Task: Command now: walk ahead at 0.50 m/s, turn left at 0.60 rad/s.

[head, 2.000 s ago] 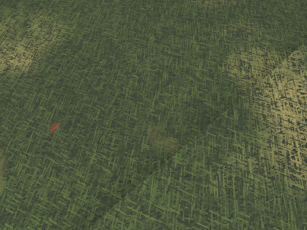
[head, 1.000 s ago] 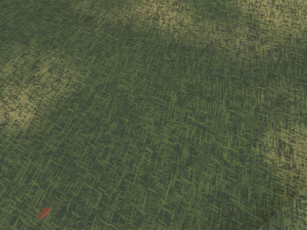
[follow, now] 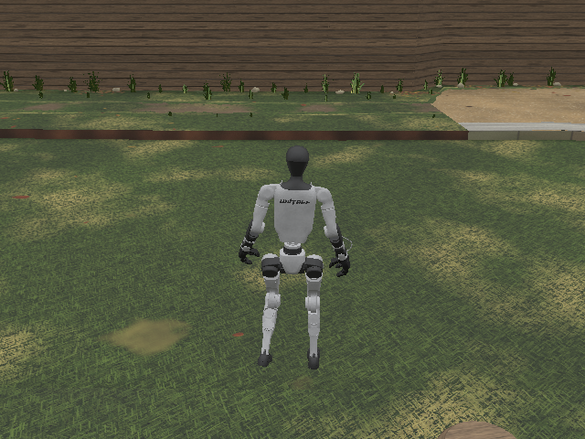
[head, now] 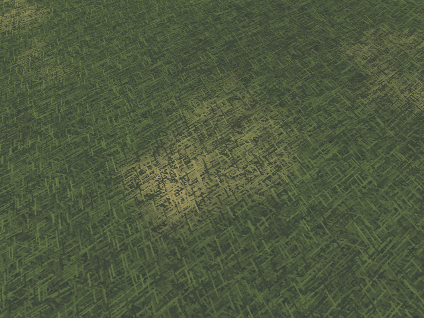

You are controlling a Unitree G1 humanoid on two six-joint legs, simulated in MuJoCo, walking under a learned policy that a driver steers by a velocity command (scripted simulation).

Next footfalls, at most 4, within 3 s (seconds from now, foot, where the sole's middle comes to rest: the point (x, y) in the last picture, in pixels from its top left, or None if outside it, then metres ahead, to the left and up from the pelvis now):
0.42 left None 0.33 0.17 -0.76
0.92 right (205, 265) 0.72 0.10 -0.76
1.44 left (117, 225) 0.89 0.43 -0.76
2.00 right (165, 155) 1.24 0.28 -0.76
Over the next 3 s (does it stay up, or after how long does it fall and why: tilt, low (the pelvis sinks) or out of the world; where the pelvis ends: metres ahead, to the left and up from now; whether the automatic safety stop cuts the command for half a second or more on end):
stays up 1.28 0.35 0.01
